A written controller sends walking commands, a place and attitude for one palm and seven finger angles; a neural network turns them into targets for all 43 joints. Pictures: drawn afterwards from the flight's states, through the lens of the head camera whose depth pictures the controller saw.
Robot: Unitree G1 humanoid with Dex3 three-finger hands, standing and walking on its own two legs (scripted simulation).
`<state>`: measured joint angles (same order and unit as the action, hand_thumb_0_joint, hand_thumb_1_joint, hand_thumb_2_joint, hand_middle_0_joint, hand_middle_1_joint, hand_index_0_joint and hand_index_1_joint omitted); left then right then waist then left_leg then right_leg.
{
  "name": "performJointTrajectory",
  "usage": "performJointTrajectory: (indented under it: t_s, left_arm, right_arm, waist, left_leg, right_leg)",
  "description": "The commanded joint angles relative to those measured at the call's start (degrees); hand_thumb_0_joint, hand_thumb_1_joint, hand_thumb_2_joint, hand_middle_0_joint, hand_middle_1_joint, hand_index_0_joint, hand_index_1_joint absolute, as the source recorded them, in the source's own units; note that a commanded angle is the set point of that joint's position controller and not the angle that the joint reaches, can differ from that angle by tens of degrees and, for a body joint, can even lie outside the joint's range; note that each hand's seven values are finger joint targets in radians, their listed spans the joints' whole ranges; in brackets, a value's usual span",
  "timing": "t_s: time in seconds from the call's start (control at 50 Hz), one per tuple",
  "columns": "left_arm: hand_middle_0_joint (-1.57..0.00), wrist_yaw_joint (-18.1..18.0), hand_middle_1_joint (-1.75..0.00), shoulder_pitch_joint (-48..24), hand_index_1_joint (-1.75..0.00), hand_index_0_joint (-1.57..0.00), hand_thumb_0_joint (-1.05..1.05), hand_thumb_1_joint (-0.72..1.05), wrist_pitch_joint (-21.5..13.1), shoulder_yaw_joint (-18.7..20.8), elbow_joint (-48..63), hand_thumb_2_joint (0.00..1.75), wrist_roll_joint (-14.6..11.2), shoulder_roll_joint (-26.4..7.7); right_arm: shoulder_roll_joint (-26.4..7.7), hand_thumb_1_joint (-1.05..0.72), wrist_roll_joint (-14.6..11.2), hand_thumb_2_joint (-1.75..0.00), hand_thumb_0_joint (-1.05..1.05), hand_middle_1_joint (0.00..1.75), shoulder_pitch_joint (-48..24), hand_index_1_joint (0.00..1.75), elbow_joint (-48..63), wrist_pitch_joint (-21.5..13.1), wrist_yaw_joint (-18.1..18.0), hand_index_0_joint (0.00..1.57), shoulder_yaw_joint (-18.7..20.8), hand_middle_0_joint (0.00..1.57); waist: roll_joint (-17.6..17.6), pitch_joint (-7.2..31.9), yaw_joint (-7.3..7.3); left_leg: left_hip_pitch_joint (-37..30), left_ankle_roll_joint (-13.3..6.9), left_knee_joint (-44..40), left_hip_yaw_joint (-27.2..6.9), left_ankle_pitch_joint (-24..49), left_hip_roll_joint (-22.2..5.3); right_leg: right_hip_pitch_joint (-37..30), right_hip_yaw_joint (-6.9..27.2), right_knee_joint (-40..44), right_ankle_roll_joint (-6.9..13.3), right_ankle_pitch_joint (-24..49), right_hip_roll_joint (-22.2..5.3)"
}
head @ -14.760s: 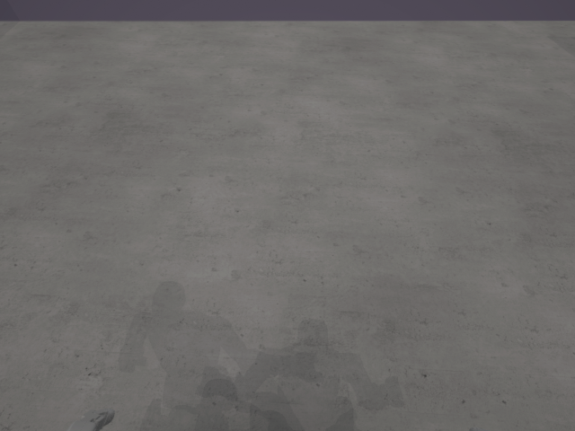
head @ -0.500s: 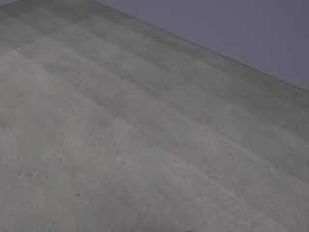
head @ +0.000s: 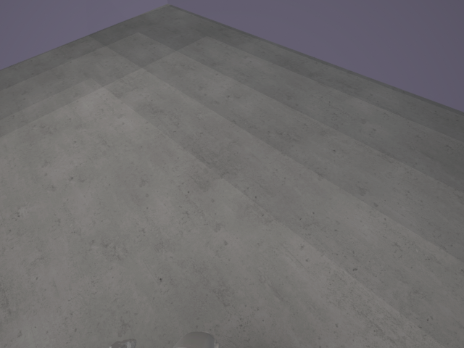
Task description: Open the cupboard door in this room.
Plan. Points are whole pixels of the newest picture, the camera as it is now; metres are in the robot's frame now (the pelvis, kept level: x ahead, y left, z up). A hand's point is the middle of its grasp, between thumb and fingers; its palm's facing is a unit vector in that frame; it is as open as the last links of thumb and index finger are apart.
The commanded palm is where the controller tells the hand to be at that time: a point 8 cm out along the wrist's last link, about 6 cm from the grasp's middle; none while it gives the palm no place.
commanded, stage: turn or walk to find it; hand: left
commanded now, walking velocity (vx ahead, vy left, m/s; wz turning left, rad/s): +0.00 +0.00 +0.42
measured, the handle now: out of the picture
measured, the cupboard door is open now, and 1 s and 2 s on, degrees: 0 0 0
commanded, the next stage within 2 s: none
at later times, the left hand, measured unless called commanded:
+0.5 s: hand out of the picture -0.05 +0.26 -0.18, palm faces +0.28 -0.93 -0.24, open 7.4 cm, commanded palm none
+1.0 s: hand out of the picture -0.07 +0.19 -0.15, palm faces +0.44 -0.86 -0.26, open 7.4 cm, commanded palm none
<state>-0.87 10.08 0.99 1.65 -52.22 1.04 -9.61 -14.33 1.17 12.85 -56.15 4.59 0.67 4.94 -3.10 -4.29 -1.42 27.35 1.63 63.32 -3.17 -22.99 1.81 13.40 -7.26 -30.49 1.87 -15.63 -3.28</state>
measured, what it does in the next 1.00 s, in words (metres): steps on the spot, turning left: left foot, then right foot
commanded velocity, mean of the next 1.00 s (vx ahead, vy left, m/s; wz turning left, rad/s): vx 0.00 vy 0.00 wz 0.42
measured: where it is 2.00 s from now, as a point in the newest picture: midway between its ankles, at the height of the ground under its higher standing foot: outside the picture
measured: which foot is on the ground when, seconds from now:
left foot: up 0.00-0.30, down 0.32-0.76, up 0.78-1.00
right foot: down 0.00-0.32, up 0.34-0.74, down 0.76-1.00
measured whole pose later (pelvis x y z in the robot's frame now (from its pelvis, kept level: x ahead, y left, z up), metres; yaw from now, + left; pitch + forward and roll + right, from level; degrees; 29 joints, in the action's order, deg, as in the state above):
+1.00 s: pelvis -0.05 -0.01 +0.00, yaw +26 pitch -1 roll +2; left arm -1.0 12.1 0.6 1.7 -53.7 1.2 -9.1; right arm -14.4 1.1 12.9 -57.5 4.7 0.8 4.8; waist -2.2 -4.7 -1.0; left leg 26.5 3.5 64.7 -2.0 -21.6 -1.2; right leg 11.9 -10.5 -28.4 2.0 -15.6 -4.6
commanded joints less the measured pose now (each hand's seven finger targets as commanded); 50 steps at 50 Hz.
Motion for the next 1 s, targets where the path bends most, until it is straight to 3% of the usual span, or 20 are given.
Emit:
performJointTrajectory:
  t_s: [0.0, 0.18, 0.22, 0.26, 0.28, 0.3, 0.32, 0.36, 0.4, 0.44, 0.58, 0.64, 0.68, 0.7, 0.72, 0.74, 0.76, 0.8, 0.84, 0.98]
  left_arm:
    - [-0.2, -1.0, -0.3, 0.3, -0.3, -0.2, 0.0, 0.9, -1.8, 2.8, 3.6, 0.9, 0.1, -10.3]
    - [-0.2, -1.0, -0.3, 6.4, -0.3, -0.2, 0.0, 0.9, -1.2, 4.2, -0.1, 0.9, 0.9, -14.4]
    - [-0.2, -0.8, -0.3, 6.4, -0.3, -0.2, 0.0, 0.9, -1.0, 4.2, -1.0, 0.9, 0.7, -14.6]
    - [-0.2, -0.7, -0.3, 4.9, -0.3, -0.2, 0.0, 0.9, -0.5, 4.3, -1.0, 0.9, 0.1, -14.0]
    - [-0.2, -0.6, -0.3, 5.3, -0.3, -0.2, 0.0, 0.9, -0.1, 3.9, -0.2, 0.9, -0.4, -11.8]
    - [-0.2, -0.1, -0.3, 4.3, -0.3, -0.2, 0.0, 0.9, 0.3, 2.9, 1.9, 0.9, -0.5, -8.1]
    - [-0.2, -0.3, -0.3, -0.6, -0.3, -0.2, 0.0, 0.9, 1.0, 2.2, 3.3, 0.9, 0.1, -8.3]
    - [-0.2, -0.2, -0.3, -2.2, -0.3, -0.2, 0.0, 0.9, 1.3, 2.9, 1.9, 0.9, -0.1, -8.7]
    - [-0.2, 0.3, -0.3, 0.9, -0.3, -0.2, 0.0, 0.9, 1.1, 2.8, -0.1, 0.9, -0.1, -8.8]
    - [-0.2, 0.4, -0.3, 1.4, -0.3, -0.2, 0.0, 0.9, 0.9, 2.7, -0.5, 0.9, -0.2, -8.7]
    - [-0.2, 0.0, -0.3, -1.5, -0.3, -0.2, 0.0, 0.9, 0.8, 2.2, 1.8, 0.9, -0.4, -7.6]
    - [-0.2, -0.1, -0.3, 0.3, -0.3, -0.2, 0.0, 0.9, 0.4, 2.2, 2.0, 0.9, -0.6, -7.5]
    - [-0.2, -0.2, -0.3, 3.8, -0.3, -0.2, 0.0, 0.9, -0.2, 2.4, 1.1, 0.9, -0.6, -7.8]
    - [-0.2, -0.4, -0.3, 6.1, -0.3, -0.2, 0.0, 0.9, -0.7, 2.7, 0.7, 0.9, -0.5, -8.9]
    - [-0.2, -0.8, -0.3, 7.6, -0.3, -0.2, 0.0, 0.9, -1.4, 3.3, 0.6, 0.9, 0.2, -12.6]
    - [-0.2, -0.9, -0.3, 7.4, -0.3, -0.2, 0.0, 0.9, -1.5, 4.1, 1.2, 0.9, 0.8, -16.7]
    - [-0.2, -1.0, -0.3, 6.5, -0.3, -0.2, 0.0, 0.9, -1.7, 4.4, 2.0, 0.9, 0.0, -16.1]
    - [-0.2, -0.9, -0.3, 0.4, -0.3, -0.2, 0.0, 0.9, -1.4, 3.5, 3.5, 0.9, 0.0, -12.7]
    - [-0.2, -1.0, -0.3, -2.7, -0.3, -0.2, 0.0, 0.9, -1.6, 2.9, 4.4, 0.9, 0.0, -10.7]
    - [-0.2, -1.0, -0.3, 5.8, -0.3, -0.2, 0.0, 0.9, -1.8, 3.2, 1.0, 0.9, 0.4, -12.1]
  right_arm:
    - [-3.7, -0.9, 0.3, -0.9, 0.0, 0.3, 1.6, 0.3, 3.0, -1.1, 0.4, 0.2, 0.9, 0.2]
    - [-1.7, -0.9, -0.7, -0.9, 0.0, 0.3, -4.1, 0.3, 3.6, -2.4, 0.0, 0.2, -0.9, 0.2]
    - [-1.6, -0.9, -0.9, -0.9, 0.0, 0.3, -2.7, 0.3, 3.1, -2.8, -0.2, 0.2, -1.1, 0.2]
    - [-2.7, -0.9, -0.7, -0.9, 0.0, 0.3, 1.2, 0.3, 2.2, -3.4, -0.3, 0.2, -0.9, 0.2]
    - [-6.0, -0.9, -0.5, -0.9, 0.0, 0.3, 2.6, 0.3, 2.0, -3.9, -0.3, 0.2, -0.1, 0.2]
    - [-11.6, -0.9, 0.0, -0.9, 0.0, 0.3, 3.8, 0.3, 2.6, -4.1, -0.5, 0.2, 1.1, 0.2]
    - [-13.0, -0.9, 0.0, -0.9, 0.0, 0.3, 5.7, 0.3, 1.8, -3.7, -0.9, 0.2, 1.3, 0.2]
    - [-10.3, -0.9, 0.2, -0.9, 0.0, 0.3, 0.9, 0.3, 2.2, -3.8, -1.9, 0.2, 0.6, 0.2]
    - [-8.5, -0.9, 0.0, -0.9, 0.0, 0.3, -3.3, 0.3, 3.5, -4.1, -2.0, 0.2, -0.2, 0.2]
    - [-8.3, -0.9, -0.1, -0.9, 0.0, 0.3, -2.6, 0.3, 3.6, -4.4, -1.9, 0.2, -0.2, 0.2]
    - [-8.9, -0.9, 0.3, -0.9, 0.0, 0.3, -1.2, 0.3, 4.2, -3.6, -1.6, 0.2, 0.8, 0.2]
    - [-9.1, -0.9, 0.5, -0.9, 0.0, 0.3, -2.3, 0.3, 4.9, -3.3, -1.4, 0.2, 1.1, 0.2]
    - [-8.7, -0.9, 0.2, -0.9, 0.0, 0.3, -3.3, 0.3, 5.4, -3.2, -1.3, 0.2, 1.2, 0.2]
    - [-7.8, -0.9, -0.2, -0.9, 0.0, 0.3, -3.5, 0.3, 5.8, -3.2, -1.1, 0.2, 1.1, 0.2]
    - [-4.8, -0.9, -0.7, -0.9, 0.0, 0.3, -2.6, 0.3, 6.1, -3.2, -0.8, 0.2, 0.9, 0.2]
    - [-2.0, -0.9, -0.6, -0.9, 0.0, 0.3, -3.4, 0.3, 8.0, -3.3, -0.6, 0.2, 0.3, 0.2]
    - [-5.1, -0.9, 0.1, -0.9, 0.0, 0.3, -3.9, 0.3, 7.4, -2.2, -0.8, 0.2, 1.1, 0.2]
    - [-4.9, -0.9, 0.1, -0.9, 0.0, 0.3, -3.1, 0.3, 5.0, -1.4, -0.2, 0.2, 1.5, 0.2]
    - [-3.7, -0.9, 0.3, -0.9, 0.0, 0.3, 0.3, 0.3, 3.3, -1.0, 0.4, 0.2, 1.1, 0.2]
    - [-2.9, -0.9, -0.1, -0.9, 0.0, 0.3, -4.0, 0.3, 3.3, -1.4, 0.2, 0.2, 0.0, 0.2]
  waist:
    - [13.0, 3.0, 0.96]
    - [14.6, 6.0, 4.62]
    - [14.5, 7.2, 3.78]
    - [11.7, 8.0, 1.12]
    - [2.7, 8.9, 0.07]
    - [-13.2, 7.0, -0.92]
    - [-11.2, 5.5, -2.85]
    - [-10.7, 2.4, -0.86]
    - [-7.1, 3.0, 1.35]
    - [-4.6, 4.8, 1.17]
    - [-5.1, 4.4, -0.31]
    - [-6.9, 5.4, 0.39]
    - [-5.8, 6.7, 2.23]
    - [-2.6, 7.5, 3.36]
    - [7.0, 8.4, 3.9]
    - [20.0, 5.7, 4.21]
    - [19.8, 5.4, 4.69]
    - [10.3, 1.1, 1.45]
    - [10.8, 1.1, -0.38]
    - [11.9, 3.6, 3.61]
  left_leg:
    - [3.8, 1.8, 5.4, 0.4, 2.8, -3.1]
    - [-3.5, 1.6, -18.3, 6.3, -5.3, -3.7]
    - [-7.4, 1.2, -25.9, 7.7, -2.5, -2.9]
    - [-17.3, 0.3, -38.0, 8.0, 8.8, -3.2]
    - [-24.6, -2.0, -43.2, 0.6, 14.4, -9.0]
    - [-27.8, -8.2, -45.7, -16.6, 29.5, -22.6]
    - [-21.6, -12.3, -46.9, -17.4, 29.5, -25.7]
    - [-18.4, -11.9, -46.2, -13.5, 28.4, -20.4]
    - [-19.1, -10.5, -44.8, -8.2, 32.2, -16.5]
    - [-21.0, -10.4, -44.2, -7.1, 34.9, -15.3]
    - [-19.6, -11.6, -43.4, -12.4, 31.6, -15.3]
    - [-17.3, -11.1, -41.8, -14.3, 32.4, -14.1]
    - [-13.8, -9.4, -38.7, -14.2, 30.2, -12.1]
    - [-10.0, -7.3, -35.8, -13.2, 25.1, -9.9]
    - [-1.9, -3.8, -28.0, -8.4, 13.5, -5.0]
    - [6.5, -0.3, -15.7, 0.0, -8.1, 2.6]
    - [4.4, -0.6, -5.7, -3.4, -10.5, -0.2]
    - [4.2, -0.5, 5.2, -3.2, -3.3, -1.5]
    - [3.2, 0.7, 7.4, -0.9, 1.9, -2.6]
    - [2.6, 2.5, -4.2, 2.7, -1.6, -3.9]
  right_leg:
    - [-3.2, 8.6, 14.4, 4.1, 7.7, -14.1]
    - [-9.7, 6.2, 9.0, 7.0, 22.1, -18.1]
    - [-9.7, 5.0, 5.8, 5.8, 25.4, -17.7]
    - [-3.3, 1.1, 0.5, 1.6, 19.1, -16.0]
    - [4.9, -1.7, -7.2, -1.7, 9.9, -12.3]
    - [18.6, -4.0, -18.1, -5.8, -14.8, -4.9]
    - [17.4, 1.0, -25.7, -5.6, -19.9, -4.2]
    - [19.2, 5.3, -32.0, -5.5, -14.2, -4.0]
    - [17.8, 5.2, -32.8, -6.0, -9.2, -3.3]
    - [16.9, 5.2, -31.4, -6.4, -8.1, -2.6]
    - [12.2, 5.1, -18.9, -6.5, -10.4, -0.6]
    - [6.6, 4.3, -10.6, -5.9, -9.2, 1.0]
    - [-0.5, 3.6, -0.4, -5.6, -1.8, 1.6]
    - [-6.6, 4.1, 7.1, -5.3, 3.6, 0.3]
    - [-14.0, 12.7, 13.0, -2.9, 4.7, -8.6]
    - [-13.6, 25.6, 14.8, 3.7, 10.5, -21.9]
    - [-5.2, 26.3, 16.7, 6.9, 7.6, -24.2]
    - [0.6, 18.6, 16.4, 6.0, 2.2, -18.2]
    - [0.9, 10.4, 15.1, 3.8, 5.0, -14.5]
    - [-8.5, 7.3, 11.9, 5.7, 19.1, -16.6]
